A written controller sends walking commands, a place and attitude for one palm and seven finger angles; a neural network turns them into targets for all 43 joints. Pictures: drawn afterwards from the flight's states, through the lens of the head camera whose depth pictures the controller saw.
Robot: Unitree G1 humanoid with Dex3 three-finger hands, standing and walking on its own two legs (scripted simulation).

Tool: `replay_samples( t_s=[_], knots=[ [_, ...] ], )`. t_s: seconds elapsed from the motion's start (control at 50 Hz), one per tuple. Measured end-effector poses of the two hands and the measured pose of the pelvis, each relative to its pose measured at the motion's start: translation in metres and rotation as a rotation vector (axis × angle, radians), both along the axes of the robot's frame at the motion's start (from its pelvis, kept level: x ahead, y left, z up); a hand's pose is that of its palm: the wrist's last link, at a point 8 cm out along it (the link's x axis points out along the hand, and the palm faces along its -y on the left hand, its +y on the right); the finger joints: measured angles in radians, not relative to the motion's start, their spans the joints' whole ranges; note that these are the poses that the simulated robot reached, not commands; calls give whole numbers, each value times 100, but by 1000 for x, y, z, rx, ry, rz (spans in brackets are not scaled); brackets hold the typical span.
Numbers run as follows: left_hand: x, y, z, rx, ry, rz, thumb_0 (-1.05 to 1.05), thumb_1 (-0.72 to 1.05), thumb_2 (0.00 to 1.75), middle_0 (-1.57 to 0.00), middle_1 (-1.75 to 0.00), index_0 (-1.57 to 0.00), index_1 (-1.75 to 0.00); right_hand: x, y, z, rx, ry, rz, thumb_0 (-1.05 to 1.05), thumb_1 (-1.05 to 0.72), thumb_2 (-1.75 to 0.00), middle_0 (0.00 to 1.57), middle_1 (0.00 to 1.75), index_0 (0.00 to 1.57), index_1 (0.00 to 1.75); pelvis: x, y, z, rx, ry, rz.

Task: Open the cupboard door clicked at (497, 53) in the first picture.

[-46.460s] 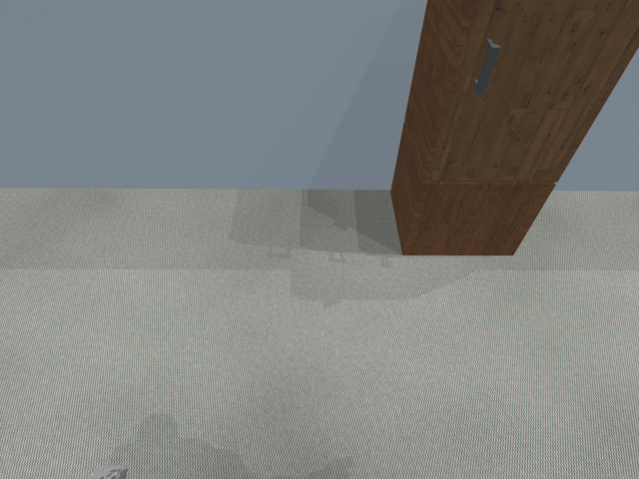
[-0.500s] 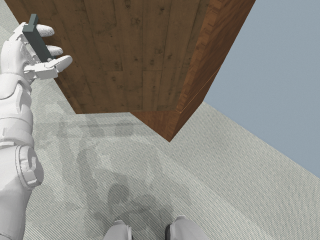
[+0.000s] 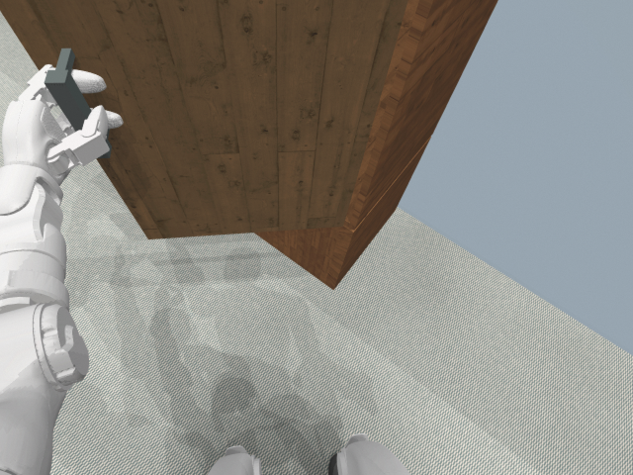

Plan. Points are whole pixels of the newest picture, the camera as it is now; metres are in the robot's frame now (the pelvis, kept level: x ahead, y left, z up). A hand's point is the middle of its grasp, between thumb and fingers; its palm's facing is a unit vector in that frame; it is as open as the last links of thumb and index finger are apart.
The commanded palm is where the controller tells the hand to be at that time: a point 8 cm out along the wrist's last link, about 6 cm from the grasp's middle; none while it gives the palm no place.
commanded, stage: pull the door open along its arc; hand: left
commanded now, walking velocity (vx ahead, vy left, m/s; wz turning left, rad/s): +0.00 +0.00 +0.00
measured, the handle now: (84, 106) +0.55 +0.25 +0.09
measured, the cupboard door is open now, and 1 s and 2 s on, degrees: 44 84 85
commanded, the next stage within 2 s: open thumb and fingers to let go in 0.96 s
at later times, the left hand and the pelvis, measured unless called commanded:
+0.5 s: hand (128, 238) +0.37 +0.17 +0.10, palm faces +0.21 -0.98 +0.06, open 6.0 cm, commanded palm +0.30 +0.24 +0.09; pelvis +0.01 -0.01 +0.02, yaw -1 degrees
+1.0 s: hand (212, 319) +0.28 +0.08 +0.10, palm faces +0.40 -0.92 +0.03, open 6.1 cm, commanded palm +0.22 +0.12 +0.09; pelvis +0.00 -0.04 +0.02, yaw +3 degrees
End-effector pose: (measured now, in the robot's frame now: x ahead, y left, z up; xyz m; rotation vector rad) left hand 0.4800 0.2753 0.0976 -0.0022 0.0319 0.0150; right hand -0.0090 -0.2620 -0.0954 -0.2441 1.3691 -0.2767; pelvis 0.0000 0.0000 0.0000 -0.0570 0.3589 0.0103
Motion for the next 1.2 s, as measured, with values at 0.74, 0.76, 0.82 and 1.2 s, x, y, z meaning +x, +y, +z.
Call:
replay_samples(
  t_s=[0.74, 0.76, 0.82, 1.2],
  knots=[
    [-199, -106, 1, -1, -34, 417, 2, 69, 77, -37, -129, -35, -131, 180, 22, 31, 154, -541, 235, 1, -91, -90, 20, 30, 20, 30, -1, -32, 23, 63, -222, 16],
    [-202, -108, 1, 2, -33, 416, 2, 69, 77, -37, -129, -35, -131, 179, 20, 31, 153, -540, 235, 1, -91, -90, 20, 30, 20, 30, -1, -34, 23, 64, -227, 18],
    [-211, -116, 1, 2, -30, 408, 2, 69, 76, -36, -130, -35, -132, 175, 13, 29, 147, -529, 231, 1, -91, -90, 20, 30, 20, 30, 0, -38, 25, 66, -237, 21],
    [-248, -163, 0, 25, -37, 424, 1, 67, 79, -35, -133, -36, -133, 175, 1, 19, 127, -523, 275, 1, -91, -90, 20, 30, 20, 30, -4, -47, 19, 80, -252, 48]
  ],
)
